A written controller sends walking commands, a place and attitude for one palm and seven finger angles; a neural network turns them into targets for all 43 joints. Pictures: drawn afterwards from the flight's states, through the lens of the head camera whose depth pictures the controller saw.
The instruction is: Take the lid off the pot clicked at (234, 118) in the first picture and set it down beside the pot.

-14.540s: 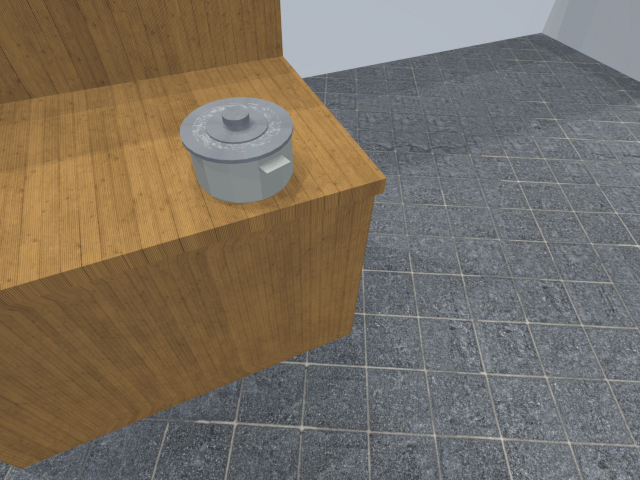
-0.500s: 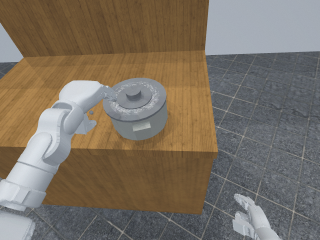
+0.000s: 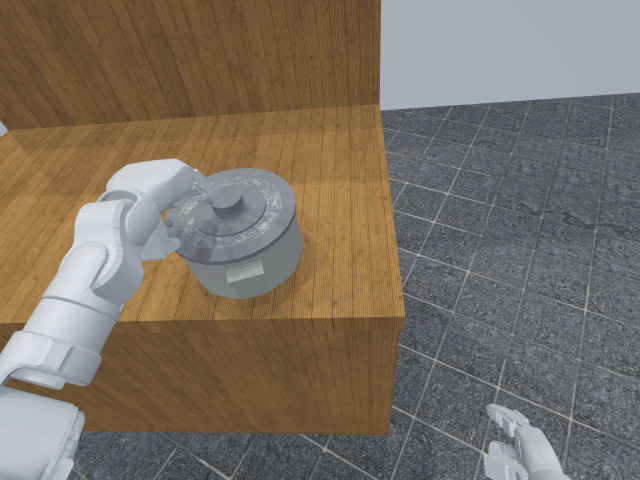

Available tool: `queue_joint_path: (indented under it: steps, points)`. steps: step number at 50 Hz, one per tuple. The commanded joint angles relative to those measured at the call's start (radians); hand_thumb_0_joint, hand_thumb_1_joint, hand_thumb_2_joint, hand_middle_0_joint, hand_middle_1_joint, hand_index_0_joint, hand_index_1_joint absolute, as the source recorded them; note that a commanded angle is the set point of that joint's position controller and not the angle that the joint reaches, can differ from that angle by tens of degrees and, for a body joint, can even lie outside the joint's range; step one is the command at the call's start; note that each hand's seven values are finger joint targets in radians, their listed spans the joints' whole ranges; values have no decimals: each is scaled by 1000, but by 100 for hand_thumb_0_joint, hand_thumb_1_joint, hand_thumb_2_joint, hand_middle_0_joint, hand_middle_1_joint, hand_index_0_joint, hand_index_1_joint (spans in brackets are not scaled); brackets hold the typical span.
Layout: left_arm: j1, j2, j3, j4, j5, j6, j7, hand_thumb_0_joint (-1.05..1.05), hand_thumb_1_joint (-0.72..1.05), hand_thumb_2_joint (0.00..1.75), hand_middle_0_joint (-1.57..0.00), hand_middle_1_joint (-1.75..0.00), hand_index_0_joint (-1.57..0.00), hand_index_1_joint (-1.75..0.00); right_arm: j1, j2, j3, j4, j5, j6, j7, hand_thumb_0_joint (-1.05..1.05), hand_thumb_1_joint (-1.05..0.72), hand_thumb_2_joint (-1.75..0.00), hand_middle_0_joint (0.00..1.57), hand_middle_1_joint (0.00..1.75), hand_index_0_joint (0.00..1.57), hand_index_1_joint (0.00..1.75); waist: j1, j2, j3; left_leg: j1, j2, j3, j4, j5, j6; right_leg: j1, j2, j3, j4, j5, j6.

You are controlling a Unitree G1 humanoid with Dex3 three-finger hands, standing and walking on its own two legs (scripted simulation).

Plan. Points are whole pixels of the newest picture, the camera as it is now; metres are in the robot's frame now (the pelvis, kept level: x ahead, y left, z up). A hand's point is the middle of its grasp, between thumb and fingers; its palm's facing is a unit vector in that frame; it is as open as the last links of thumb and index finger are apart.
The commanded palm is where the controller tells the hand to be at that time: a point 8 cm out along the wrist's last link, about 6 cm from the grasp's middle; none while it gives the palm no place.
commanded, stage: move the open hand above the knob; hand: left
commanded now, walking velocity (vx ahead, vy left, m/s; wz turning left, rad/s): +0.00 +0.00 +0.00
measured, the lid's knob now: (226, 200) +0.49 +0.17 +0.09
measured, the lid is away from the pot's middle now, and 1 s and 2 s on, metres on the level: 0.00 0.00 0.00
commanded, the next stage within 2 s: none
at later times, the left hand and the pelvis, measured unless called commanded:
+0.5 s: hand (204, 173) +0.45 +0.17 +0.17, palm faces -0.19 -0.04 -0.98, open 9.9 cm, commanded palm +0.43 +0.17 +0.22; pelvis +0.01 +0.01 +0.00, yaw +0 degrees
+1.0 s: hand (210, 180) +0.45 +0.16 +0.16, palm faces -0.24 -0.02 -0.97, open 9.8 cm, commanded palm +0.44 +0.17 +0.22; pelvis +0.00 +0.01 +0.00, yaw +0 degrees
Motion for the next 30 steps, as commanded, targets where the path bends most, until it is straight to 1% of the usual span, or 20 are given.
queue_joint_path:
  steps: [1,3,5,6,8,9,10,11,13,14,15,16,18,19,22,23,25,27,29,30]
  points:
    - [-659,420,264,-289,34,-56,38,0,-30,148,-86,-8,-86,-8,-142,-91,-36,-144,-7,-54,-19,0,-90,-90,20,30,20,30,-6,-83,-423,286,-36,-49,35,264,56,39,-13,91,-54,542,22]
    - [-602,441,312,-148,28,-70,49,0,-30,148,-86,-8,-86,-8,-103,-96,-31,-115,-12,-50,-22,0,-90,-90,20,30,20,30,2,-86,-389,252,-36,-50,31,277,53,40,-6,80,-59,546,17]
    - [-530,291,199,-1,20,-61,52,0,-30,148,-86,-8,-86,-8,-95,-82,-25,-104,-1,-40,-17,0,-90,-90,20,30,20,30,-4,-115,-309,205,-29,-41,18,243,43,-17,-9,64,-56,494,19]
    - [-485,243,166,17,16,-52,55,0,-30,148,-86,-8,-86,-8,-94,-81,-31,-108,4,-37,-11,0,-90,-90,20,30,20,30,-1,-108,-292,205,-21,-39,15,238,40,-38,-10,58,-54,474,19]
    - [-429,99,62,-9,9,-33,47,0,-30,148,-86,-8,-86,-8,-110,-83,-39,-131,10,-36,12,0,-90,-90,20,30,20,30,-4,-75,-316,241,-24,-41,29,289,39,-59,-6,51,-46,483,11]
    - [-423,79,39,-57,8,-21,42,0,-30,148,-86,-8,-86,-8,-118,-81,-43,-142,11,-31,22,0,-90,-90,20,30,20,30,-6,-85,-356,261,-21,-41,36,311,40,-45,-7,51,-40,498,15]
    - [-445,71,24,-89,14,-9,37,0,-30,148,-86,-8,-86,-8,-133,-81,-43,-153,12,-26,27,0,-90,-90,20,30,20,30,-10,-92,-375,268,-22,-40,40,318,42,-44,-7,54,-40,506,17]
    - [-490,93,32,-119,22,-2,35,0,-30,148,-86,-8,-86,-8,-136,-84,-45,-155,12,-23,27,0,-90,-90,20,30,20,30,-17,-104,-395,281,-23,-42,46,326,46,-43,-5,57,-39,518,18]
    - [-655,171,74,-191,35,0,39,0,-30,148,-86,-8,-86,-8,-131,-91,-46,-144,5,-17,20,0,-90,-90,20,30,20,30,-31,-101,-421,295,-27,-51,49,318,52,-37,-2,60,-42,522,16]
    - [-741,235,110,-214,47,-5,46,0,-30,148,-86,-8,-86,-8,-119,-96,-48,-133,4,-17,15,0,-90,-90,20,30,20,30,-34,-94,-440,307,-27,-55,48,316,54,-34,2,67,-42,525,17]
    - [-774,267,138,-165,55,-8,53,0,-30,148,-86,-8,-86,-8,-106,-92,-43,-122,3,-23,8,0,-90,-90,20,30,20,30,-31,-107,-448,304,-29,-59,46,311,54,-31,4,64,-37,516,15]
    - [-781,281,152,-93,57,-10,61,0,-30,148,-86,-8,-86,-8,-90,-92,-40,-103,4,-23,0,0,-90,-90,20,30,20,30,-32,-135,-422,291,-24,-58,40,295,54,-42,5,61,-38,502,16]
    - [-780,314,196,-34,53,-23,79,0,-30,148,-86,-8,-86,-8,-66,-99,-38,-84,-2,-28,-4,0,-90,-90,20,30,20,30,-17,-113,-438,278,-23,-57,35,311,51,-24,4,59,-32,510,10]
    - [-747,263,159,35,50,-21,85,0,-30,148,-86,-8,-86,-8,-64,-87,-33,-82,-1,-28,-4,0,-90,-90,20,30,20,30,-14,-132,-427,261,-22,-57,30,302,47,-28,4,52,-25,489,12]
    - [-643,111,62,135,47,3,95,0,-30,148,-86,-8,-86,-8,-75,-76,-31,-86,5,-26,13,0,-90,-90,20,30,20,30,-6,-125,-399,253,-14,-52,30,311,38,-76,1,39,-17,455,11]
    - [-601,45,23,168,41,14,92,0,-30,148,-86,-8,-86,-8,-72,-79,-37,-87,7,-25,20,0,-90,-90,20,30,20,30,-13,-117,-389,252,-15,-52,36,329,38,-87,3,36,-19,462,9]
    - [-639,24,-15,147,51,37,84,0,-30,148,-86,-8,-86,-8,-79,-82,-37,-97,11,-13,30,0,-90,-90,20,30,20,30,-23,-123,-384,251,-13,-50,33,299,34,-100,3,34,-24,437,13]
    - [-758,58,-10,85,65,47,77,0,-30,148,-86,-8,-86,-8,-87,-86,-42,-103,8,-10,23,0,-90,-90,20,30,20,30,-37,-137,-418,267,-19,-48,42,280,45,-91,1,46,-31,458,15]
    - [-920,107,9,23,65,38,74,0,-30,148,-86,-8,-86,-8,-67,-90,-45,-90,2,-9,13,0,-90,-90,20,30,20,30,-57,-134,-448,283,-25,-55,43,268,54,-80,4,54,-41,473,15]
    - [-946,167,58,58,73,30,75,0,-30,148,-86,-8,-86,-8,-56,-90,-45,-81,3,-16,4,0,-90,-90,20,30,20,30,-54,-154,-461,289,-24,-62,40,253,56,-75,5,57,-41,457,15]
